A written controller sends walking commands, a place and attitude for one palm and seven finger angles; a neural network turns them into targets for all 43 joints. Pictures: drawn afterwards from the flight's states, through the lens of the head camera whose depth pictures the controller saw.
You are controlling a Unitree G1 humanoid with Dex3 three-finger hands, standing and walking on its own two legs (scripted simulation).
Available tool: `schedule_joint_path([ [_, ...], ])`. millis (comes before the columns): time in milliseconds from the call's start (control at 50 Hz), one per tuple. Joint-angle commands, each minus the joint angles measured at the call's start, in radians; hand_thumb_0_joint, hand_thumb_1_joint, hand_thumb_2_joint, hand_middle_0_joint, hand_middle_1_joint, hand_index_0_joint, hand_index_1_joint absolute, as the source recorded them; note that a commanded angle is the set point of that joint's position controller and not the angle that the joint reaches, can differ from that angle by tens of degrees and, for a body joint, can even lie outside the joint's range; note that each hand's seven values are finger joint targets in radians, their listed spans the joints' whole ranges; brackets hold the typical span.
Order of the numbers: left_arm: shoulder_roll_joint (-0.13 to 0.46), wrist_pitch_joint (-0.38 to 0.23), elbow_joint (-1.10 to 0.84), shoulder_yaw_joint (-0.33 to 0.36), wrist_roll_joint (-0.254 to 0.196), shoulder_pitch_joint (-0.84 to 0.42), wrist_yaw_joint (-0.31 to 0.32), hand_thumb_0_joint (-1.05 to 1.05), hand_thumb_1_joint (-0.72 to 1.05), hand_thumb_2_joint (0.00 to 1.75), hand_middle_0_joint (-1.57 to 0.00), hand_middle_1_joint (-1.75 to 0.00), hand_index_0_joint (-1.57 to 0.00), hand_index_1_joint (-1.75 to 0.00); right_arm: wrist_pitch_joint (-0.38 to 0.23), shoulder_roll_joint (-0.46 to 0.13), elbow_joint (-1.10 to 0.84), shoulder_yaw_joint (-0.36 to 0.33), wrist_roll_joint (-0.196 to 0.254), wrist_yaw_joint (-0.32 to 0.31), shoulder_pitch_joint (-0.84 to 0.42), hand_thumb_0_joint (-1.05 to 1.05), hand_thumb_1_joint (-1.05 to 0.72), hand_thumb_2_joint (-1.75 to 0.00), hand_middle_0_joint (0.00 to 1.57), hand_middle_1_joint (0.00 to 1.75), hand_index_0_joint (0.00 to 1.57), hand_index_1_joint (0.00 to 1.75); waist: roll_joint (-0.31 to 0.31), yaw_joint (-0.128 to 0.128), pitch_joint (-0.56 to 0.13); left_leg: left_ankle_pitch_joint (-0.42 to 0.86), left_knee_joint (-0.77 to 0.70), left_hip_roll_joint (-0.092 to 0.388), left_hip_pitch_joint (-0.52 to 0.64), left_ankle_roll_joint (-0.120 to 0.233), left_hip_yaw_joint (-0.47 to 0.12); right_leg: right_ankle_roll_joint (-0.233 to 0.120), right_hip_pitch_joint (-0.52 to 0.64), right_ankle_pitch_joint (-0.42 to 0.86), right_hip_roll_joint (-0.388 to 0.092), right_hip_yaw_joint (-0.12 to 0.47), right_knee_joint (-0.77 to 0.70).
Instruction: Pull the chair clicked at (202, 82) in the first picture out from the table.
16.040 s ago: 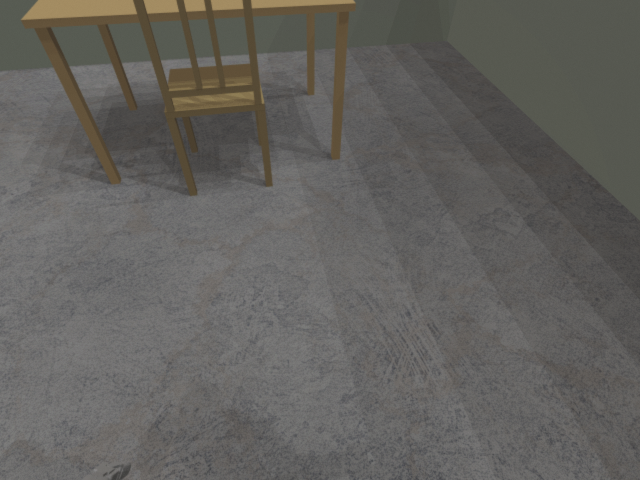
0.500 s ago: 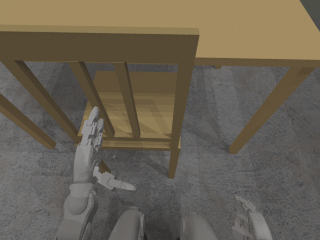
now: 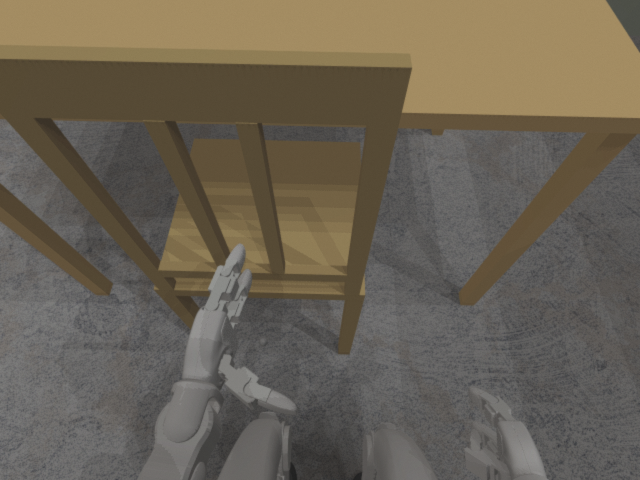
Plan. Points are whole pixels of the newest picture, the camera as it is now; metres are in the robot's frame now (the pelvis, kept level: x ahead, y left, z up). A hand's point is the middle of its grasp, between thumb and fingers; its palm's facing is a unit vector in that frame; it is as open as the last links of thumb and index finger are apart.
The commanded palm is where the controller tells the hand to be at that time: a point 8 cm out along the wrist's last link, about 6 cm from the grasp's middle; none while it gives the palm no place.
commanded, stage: aim the fingers beside a spindle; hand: left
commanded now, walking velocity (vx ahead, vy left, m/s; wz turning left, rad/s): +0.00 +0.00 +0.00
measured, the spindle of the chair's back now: (201, 211) +0.44 +0.18 +0.03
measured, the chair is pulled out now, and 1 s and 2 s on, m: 0.00 0.00 0.00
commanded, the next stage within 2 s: none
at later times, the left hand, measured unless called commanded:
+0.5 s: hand (234, 319) +0.29 +0.11 +0.04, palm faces +0.04 -1.00 -0.03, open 16.9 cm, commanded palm +0.27 +0.15 +0.03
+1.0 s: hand (257, 337) +0.29 +0.09 +0.00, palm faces -0.10 -0.99 +0.03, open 17.0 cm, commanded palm +0.27 +0.14 +0.02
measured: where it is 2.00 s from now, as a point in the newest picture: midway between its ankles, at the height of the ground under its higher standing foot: outside the picture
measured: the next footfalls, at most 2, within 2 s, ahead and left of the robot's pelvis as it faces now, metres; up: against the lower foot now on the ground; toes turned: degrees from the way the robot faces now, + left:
none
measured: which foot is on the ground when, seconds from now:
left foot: down 0.00-1.00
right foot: down 0.00-1.00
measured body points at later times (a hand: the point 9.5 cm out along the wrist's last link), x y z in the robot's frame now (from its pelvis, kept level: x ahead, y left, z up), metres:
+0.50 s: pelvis +0.00 -0.01 +0.00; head +0.10 +0.00 +0.44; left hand +0.28 +0.16 +0.05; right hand +0.17 -0.24 -0.10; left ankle +0.03 +0.10 -0.62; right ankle +0.00 -0.09 -0.62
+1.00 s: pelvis +0.00 +0.00 +0.00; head +0.10 -0.01 +0.44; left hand +0.29 +0.14 +0.00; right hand +0.17 -0.23 -0.11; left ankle +0.03 +0.10 -0.62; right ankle +0.00 -0.09 -0.63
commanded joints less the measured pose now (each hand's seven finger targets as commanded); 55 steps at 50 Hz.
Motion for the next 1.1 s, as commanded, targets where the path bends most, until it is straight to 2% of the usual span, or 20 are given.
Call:
schedule_joint_path([
  [0, 0.127, -0.176, -0.426, 0.107, 0.024, -0.248, 0.082, 0.0, -0.5, 0.3, -0.06, -0.08, -0.06, -0.08, -0.062, -0.115, -0.129, -0.055, -0.014, -0.019, -0.012, 0.0, -0.9, -0.9, 0.2, 0.3, 0.2, 0.3, 0.006, -0.003, -0.398, 0.333, -0.131, -0.003, 0.318, -0.006, -0.082, 0.011, 0.168, 0.324, 0.0, 0.082, -0.154],
  [40, 0.167, -0.205, -0.432, 0.161, 0.05, -0.225, 0.148, 0.0, -0.5, 0.3, -0.06, -0.08, -0.06, -0.08, -0.062, -0.109, -0.113, -0.05, -0.025, -0.014, -0.003, 0.0, -0.9, -0.9, 0.2, 0.3, 0.2, 0.3, 0.038, 0.012, -0.41, 0.382, -0.136, -0.002, 0.342, -0.015, -0.092, 0.007, 0.151, 0.34, 0.004, 0.072, -0.133],
  [80, 0.106, -0.193, -0.321, 0.13, 0.063, -0.161, 0.169, 0.0, -0.5, 0.3, -0.06, -0.08, -0.06, -0.08, -0.054, -0.101, -0.107, -0.046, -0.024, -0.001, -0.014, 0.0, -0.9, -0.9, 0.2, 0.3, 0.2, 0.3, 0.003, 0.0, -0.362, 0.354, -0.135, -0.003, 0.313, -0.015, -0.083, 0.012, 0.151, 0.339, 0.005, 0.075, -0.146],
  [160, -0.038, -0.086, -0.089, -0.023, 0.071, -0.088, 0.077, 0.0, -0.5, 0.3, -0.06, -0.08, -0.06, -0.08, -0.03, -0.124, -0.116, -0.049, -0.005, 0.018, -0.019, 0.0, -0.9, -0.9, 0.2, 0.3, 0.2, 0.3, -0.082, -0.043, -0.253, 0.228, -0.146, -0.004, 0.217, -0.008, -0.071, 0.016, 0.139, 0.279, 0.005, 0.071, -0.187],
  [220, -0.073, -0.027, -0.103, -0.078, 0.028, -0.076, -0.009, 0.0, -0.5, 0.3, -0.06, -0.08, -0.06, -0.08, -0.024, -0.135, -0.151, -0.055, 0.017, 0.009, -0.018, 0.0, -0.9, -0.9, 0.2, 0.3, 0.2, 0.3, -0.12, -0.042, -0.262, 0.183, -0.157, -0.011, 0.198, -0.001, -0.069, 0.017, 0.186, 0.245, -0.002, 0.085, -0.225],
  [280, 0.01, -0.069, -0.266, -0.011, 0.005, -0.152, -0.006, 0.0, -0.5, 0.3, -0.06, -0.08, -0.06, -0.08, -0.035, -0.129, -0.161, -0.058, 0.011, -0.01, -0.024, 0.0, -0.9, -0.9, 0.2, 0.3, 0.2, 0.3, -0.081, -0.022, -0.335, 0.234, -0.143, -0.011, 0.234, 0.001, -0.07, 0.017, 0.206, 0.288, -0.005, 0.093, -0.207],
  [340, 0.187, -0.168, -0.445, 0.172, 0.012, -0.206, 0.089, 0.0, -0.5, 0.3, -0.06, -0.08, -0.06, -0.08, -0.05, -0.113, -0.137, -0.052, -0.012, -0.023, -0.01, 0.0, -0.9, -0.9, 0.2, 0.3, 0.2, 0.3, -0.012, 0.024, -0.422, 0.336, -0.128, -0.011, 0.279, -0.007, -0.066, 0.011, 0.246, 0.369, 0.0, 0.1, -0.164],
  [380, 0.162, -0.21, -0.456, 0.177, 0.027, -0.157, 0.14, 0.0, -0.5, 0.3, -0.06, -0.08, -0.06, -0.08, -0.058, -0.089, -0.121, -0.048, -0.019, -0.014, -0.006, 0.0, -0.9, -0.9, 0.2, 0.3, 0.2, 0.3, 0.029, 0.029, -0.426, 0.39, -0.132, -0.013, 0.313, -0.014, -0.063, 0.009, 0.241, 0.411, 0.001, 0.102, -0.152],
  [440, 0.112, -0.195, -0.281, 0.146, 0.047, -0.083, 0.14, 0.0, -0.5, 0.3, -0.06, -0.08, -0.06, -0.08, -0.052, -0.098, -0.1, -0.047, -0.016, 0.003, -0.017, 0.0, -0.9, -0.9, 0.2, 0.3, 0.2, 0.3, -0.022, -0.005, -0.311, 0.328, -0.128, -0.009, 0.243, -0.011, -0.062, 0.012, 0.208, 0.372, 0.005, 0.098, -0.171],
  [500, -0.025, -0.114, -0.102, -0.02, 0.047, -0.062, 0.035, 0.0, -0.5, 0.3, -0.06, -0.08, -0.06, -0.08, -0.043, -0.123, -0.105, -0.048, -0.002, 0.013, -0.027, 0.0, -0.9, -0.9, 0.2, 0.3, 0.2, 0.3, -0.087, -0.058, -0.207, 0.195, -0.122, -0.01, 0.165, -0.006, -0.059, 0.02, 0.153, 0.271, 0.001, 0.1, -0.209],
  [560, -0.09, -0.054, -0.111, -0.108, 0.006, -0.055, -0.064, 0.0, -0.5, 0.3, -0.06, -0.08, -0.06, -0.08, -0.045, -0.133, -0.141, -0.055, 0.024, 0.005, -0.019, 0.0, -0.9, -0.9, 0.2, 0.3, 0.2, 0.3, -0.118, -0.062, -0.225, 0.171, -0.135, -0.012, 0.174, 0.001, -0.065, 0.021, 0.18, 0.237, -0.006, 0.111, -0.242],
  [600, -0.026, -0.061, -0.215, -0.058, -0.011, -0.106, -0.068, 0.0, -0.5, 0.3, -0.06, -0.08, -0.06, -0.08, -0.05, -0.136, -0.153, -0.062, 0.021, -0.011, -0.023, 0.0, -0.9, -0.9, 0.2, 0.3, 0.2, 0.3, -0.085, -0.044, -0.295, 0.197, -0.129, -0.012, 0.203, 0.003, -0.067, 0.02, 0.193, 0.256, -0.009, 0.109, -0.226],
  [660, 0.155, -0.142, -0.44, 0.119, -0.002, -0.21, 0.025, 0.0, -0.5, 0.3, -0.06, -0.08, -0.06, -0.08, -0.06, -0.124, -0.149, -0.058, -0.004, -0.025, -0.019, 0.0, -0.9, -0.9, 0.2, 0.3, 0.2, 0.3, -0.003, 0.009, -0.427, 0.309, -0.116, -0.011, 0.267, 0.0, -0.064, 0.013, 0.233, 0.344, -0.004, 0.107, -0.172],
  [740, 0.204, -0.219, -0.448, 0.227, 0.036, -0.179, 0.169, 0.0, -0.5, 0.3, -0.06, -0.08, -0.06, -0.08, -0.064, -0.092, -0.11, -0.049, -0.021, -0.016, -0.005, 0.0, -0.9, -0.9, 0.2, 0.3, 0.2, 0.3, 0.037, 0.027, -0.416, 0.392, -0.121, -0.01, 0.3, -0.015, -0.067, 0.008, 0.213, 0.395, 0.006, 0.097, -0.138],
  [800, 0.072, -0.165, -0.211, 0.114, 0.049, -0.11, 0.137, 0.0, -0.5, 0.3, -0.06, -0.08, -0.06, -0.08, -0.052, -0.105, -0.097, -0.044, -0.016, 0.007, -0.022, 0.0, -0.9, -0.9, 0.2, 0.3, 0.2, 0.3, -0.04, -0.024, -0.285, 0.275, -0.12, -0.01, 0.212, -0.011, -0.06, 0.019, 0.183, 0.329, 0.007, 0.094, -0.176],
  [900, -0.094, -0.021, -0.081, -0.11, 0.001, -0.048, -0.072, 0.0, -0.5, 0.3, -0.06, -0.08, -0.06, -0.08, -0.042, -0.137, -0.145, -0.055, 0.029, 0.004, -0.015, 0.0, -0.9, -0.9, 0.2, 0.3, 0.2, 0.3, -0.135, -0.06, -0.225, 0.175, -0.142, -0.013, 0.168, 0.001, -0.065, 0.022, 0.195, 0.249, -0.004, 0.109, -0.246],
  [960, 0.001, -0.049, -0.238, -0.032, -0.022, -0.151, -0.069, 0.0, -0.5, 0.3, -0.06, -0.08, -0.06, -0.08, -0.053, -0.138, -0.154, -0.059, 0.019, -0.017, -0.017, 0.0, -0.9, -0.9, 0.2, 0.3, 0.2, 0.3, -0.101, -0.045, -0.305, 0.207, -0.126, -0.01, 0.196, 0.006, -0.071, 0.022, 0.198, 0.266, -0.008, 0.107, -0.223],
  [1040, 0.22, -0.197, -0.52, 0.198, 0.018, -0.242, 0.114, 0.0, -0.5, 0.3, -0.06, -0.08, -0.06, -0.08, -0.075, -0.11, -0.123, -0.052, -0.019, -0.027, 0.003, 0.0, -0.9, -0.9, 0.2, 0.3, 0.2, 0.3, 0.06, 0.03, -0.448, 0.386, -0.125, -0.008, 0.331, -0.013, -0.075, 0.007, 0.19, 0.364, 0.005, 0.086, -0.138],
  [1060, 0.214, -0.214, -0.519, 0.219, 0.032, -0.196, 0.157, 0.0, -0.5, 0.3, -0.06, -0.08, -0.06, -0.08, -0.073, -0.095, -0.115, -0.048, -0.024, -0.022, 0.011, 0.0, -0.9, -0.9, 0.2, 0.3, 0.2, 0.3, 0.076, 0.045, -0.461, 0.42, -0.137, -0.01, 0.358, -0.02, -0.077, 0.003, 0.19, 0.378, 0.008, 0.085, -0.129],
  [1080, 0.164, -0.219, -0.476, 0.185, 0.043, -0.172, 0.185, 0.0, -0.5, 0.3, -0.06, -0.08, -0.06, -0.08, -0.071, -0.084, -0.109, -0.045, -0.024, -0.014, -0.001, 0.0, -0.9, -0.9, 0.2, 0.3, 0.2, 0.3, 0.066, 0.028, -0.424, 0.419, -0.135, -0.009, 0.355, -0.021, -0.074, 0.006, 0.171, 0.379, 0.008, 0.083, -0.133],
])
